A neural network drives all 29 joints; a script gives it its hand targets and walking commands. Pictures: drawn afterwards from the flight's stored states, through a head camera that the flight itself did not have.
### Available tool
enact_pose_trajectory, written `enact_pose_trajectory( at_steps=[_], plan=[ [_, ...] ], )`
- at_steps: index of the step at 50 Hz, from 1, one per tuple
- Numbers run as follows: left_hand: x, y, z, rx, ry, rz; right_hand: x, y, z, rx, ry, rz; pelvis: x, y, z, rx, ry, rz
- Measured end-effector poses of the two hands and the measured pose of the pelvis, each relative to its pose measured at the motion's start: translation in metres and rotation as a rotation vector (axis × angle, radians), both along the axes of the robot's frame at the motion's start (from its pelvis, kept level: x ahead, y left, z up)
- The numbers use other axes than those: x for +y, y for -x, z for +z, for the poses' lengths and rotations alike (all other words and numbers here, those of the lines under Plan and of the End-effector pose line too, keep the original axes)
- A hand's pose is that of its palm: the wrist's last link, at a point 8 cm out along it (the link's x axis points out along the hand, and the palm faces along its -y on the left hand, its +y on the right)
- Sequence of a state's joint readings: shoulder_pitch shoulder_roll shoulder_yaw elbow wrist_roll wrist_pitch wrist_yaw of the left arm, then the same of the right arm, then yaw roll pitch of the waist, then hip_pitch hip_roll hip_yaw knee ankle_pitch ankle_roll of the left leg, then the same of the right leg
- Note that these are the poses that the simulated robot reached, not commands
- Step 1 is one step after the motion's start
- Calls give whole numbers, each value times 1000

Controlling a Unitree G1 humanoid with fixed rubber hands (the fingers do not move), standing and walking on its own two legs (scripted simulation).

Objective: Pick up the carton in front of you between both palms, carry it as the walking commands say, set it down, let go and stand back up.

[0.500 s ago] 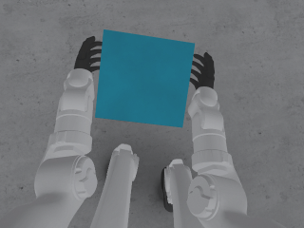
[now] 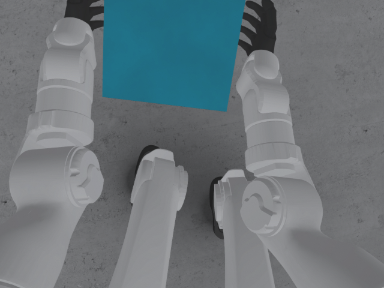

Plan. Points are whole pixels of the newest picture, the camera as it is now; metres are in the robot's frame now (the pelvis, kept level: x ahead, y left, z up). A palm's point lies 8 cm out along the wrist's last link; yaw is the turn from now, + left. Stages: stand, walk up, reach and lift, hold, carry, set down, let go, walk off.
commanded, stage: set down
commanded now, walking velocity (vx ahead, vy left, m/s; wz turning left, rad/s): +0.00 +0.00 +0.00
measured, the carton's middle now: (173, 48) +0.51 +0.16 -0.24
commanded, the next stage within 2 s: none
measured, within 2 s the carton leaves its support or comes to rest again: rests again in 1.02 s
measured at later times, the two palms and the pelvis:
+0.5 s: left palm (90, 27) +0.49 +0.32 -0.22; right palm (242, 51) +0.54 +0.02 -0.21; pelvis +0.00 +0.01 -0.05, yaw -3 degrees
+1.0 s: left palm (96, 34) +0.49 +0.31 -0.24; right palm (243, 55) +0.54 +0.01 -0.24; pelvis -0.01 +0.00 -0.07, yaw -3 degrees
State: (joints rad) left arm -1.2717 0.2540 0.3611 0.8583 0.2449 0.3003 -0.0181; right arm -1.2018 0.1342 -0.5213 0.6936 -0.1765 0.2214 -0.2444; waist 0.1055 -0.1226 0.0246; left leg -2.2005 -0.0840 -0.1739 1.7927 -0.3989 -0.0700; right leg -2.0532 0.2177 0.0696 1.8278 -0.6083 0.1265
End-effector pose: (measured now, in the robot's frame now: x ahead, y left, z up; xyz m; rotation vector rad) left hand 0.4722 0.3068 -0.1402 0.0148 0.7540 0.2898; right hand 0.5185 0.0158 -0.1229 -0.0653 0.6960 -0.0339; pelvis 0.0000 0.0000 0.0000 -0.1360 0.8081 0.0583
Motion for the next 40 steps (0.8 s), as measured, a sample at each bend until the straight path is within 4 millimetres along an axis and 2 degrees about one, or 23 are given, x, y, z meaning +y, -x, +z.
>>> enact_pose_trajectory(
  at_steps=[10,14,23,30,40],
  plan=[
    [12,-7,-62,28,2,-6,11,-12,-60,28,-6,32,1,1,-31,-23,0,-29],
    [14,-6,-77,63,1,-22,11,-11,-76,63,-19,32,4,-1,-39,-48,-5,-44],
    [14,-20,-80,38,18,-38,7,-22,-87,39,-32,41,8,-2,-51,-70,-18,-67],
    [9,-7,-92,74,31,-46,1,-13,-99,73,-26,65,4,2,-58,-87,-33,-80],
    [6,-6,-92,59,36,-43,-5,-13,-102,60,-39,95,-3,13,-68,-136,-60,-99]
  ],
)
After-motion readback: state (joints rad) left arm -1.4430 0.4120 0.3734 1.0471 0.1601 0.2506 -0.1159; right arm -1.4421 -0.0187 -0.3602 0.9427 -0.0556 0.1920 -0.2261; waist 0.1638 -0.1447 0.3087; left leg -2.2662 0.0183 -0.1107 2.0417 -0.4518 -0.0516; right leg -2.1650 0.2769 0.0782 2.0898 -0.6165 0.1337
